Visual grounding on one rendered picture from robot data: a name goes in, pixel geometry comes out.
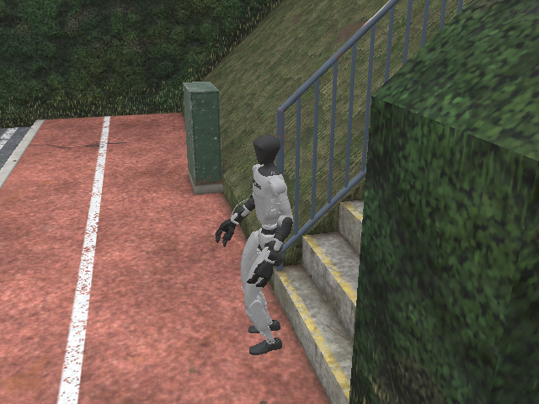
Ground stairs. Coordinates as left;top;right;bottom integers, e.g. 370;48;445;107
274;199;364;404

